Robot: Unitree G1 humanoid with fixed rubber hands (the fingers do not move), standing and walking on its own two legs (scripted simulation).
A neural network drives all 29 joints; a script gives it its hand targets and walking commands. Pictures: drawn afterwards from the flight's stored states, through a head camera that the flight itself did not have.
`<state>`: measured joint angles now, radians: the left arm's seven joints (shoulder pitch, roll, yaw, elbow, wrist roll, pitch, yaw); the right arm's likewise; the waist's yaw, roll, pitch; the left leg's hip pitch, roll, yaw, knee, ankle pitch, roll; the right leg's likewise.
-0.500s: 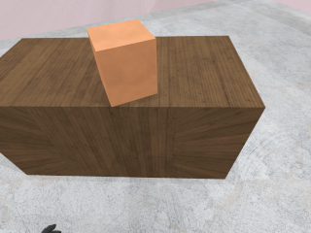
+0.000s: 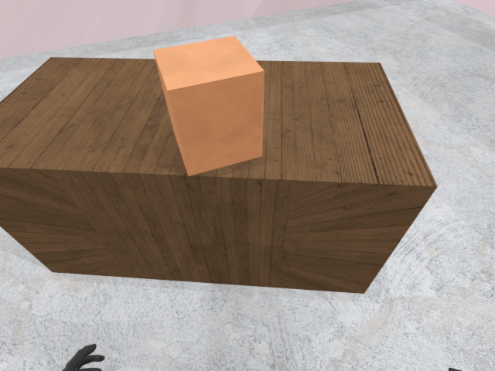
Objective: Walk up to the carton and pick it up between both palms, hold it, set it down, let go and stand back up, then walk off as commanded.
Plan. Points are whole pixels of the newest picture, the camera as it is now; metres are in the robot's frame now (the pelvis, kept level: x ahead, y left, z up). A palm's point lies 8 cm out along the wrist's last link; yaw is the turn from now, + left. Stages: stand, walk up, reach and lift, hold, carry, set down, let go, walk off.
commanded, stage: walk up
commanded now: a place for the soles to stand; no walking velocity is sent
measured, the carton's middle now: (211, 106) +0.73 +0.13 +0.03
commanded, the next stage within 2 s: none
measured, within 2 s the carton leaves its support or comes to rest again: neither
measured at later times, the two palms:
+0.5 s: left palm out of the picture +0.06 +0.48 -0.08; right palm (405, 320) +0.24 -0.25 -0.09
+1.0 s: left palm out of the picture +0.28 +0.51 -0.05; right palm (337, 281) +0.33 -0.15 -0.12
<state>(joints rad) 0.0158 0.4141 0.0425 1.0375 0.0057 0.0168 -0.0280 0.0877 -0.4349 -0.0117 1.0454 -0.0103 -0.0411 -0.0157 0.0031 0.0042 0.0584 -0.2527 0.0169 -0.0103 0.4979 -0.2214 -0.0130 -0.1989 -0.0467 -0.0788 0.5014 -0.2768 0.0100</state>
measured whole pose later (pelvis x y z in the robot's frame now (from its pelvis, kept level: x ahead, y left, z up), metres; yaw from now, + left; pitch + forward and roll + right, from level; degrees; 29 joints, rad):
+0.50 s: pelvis +0.07 +0.09 -0.02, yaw +4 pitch -2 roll -1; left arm 0.29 0.56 0.11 0.98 0.02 -0.06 0.01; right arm 0.11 -0.52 -0.11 0.85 -0.03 0.01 0.14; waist 0.04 0.03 0.08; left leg -0.39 0.07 0.03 0.65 -0.26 0.01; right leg -0.08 -0.19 -0.11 0.58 -0.43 0.03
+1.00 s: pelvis +0.23 +0.16 -0.01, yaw +4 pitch -3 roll +0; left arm 0.30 0.46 0.09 0.75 0.01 -0.10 0.02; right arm 0.29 -0.45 -0.07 0.73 -0.02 0.01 0.06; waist 0.01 0.08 0.10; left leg -0.47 0.02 -0.03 1.13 -0.38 0.01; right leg -0.30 -0.06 -0.14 0.61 -0.26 -0.03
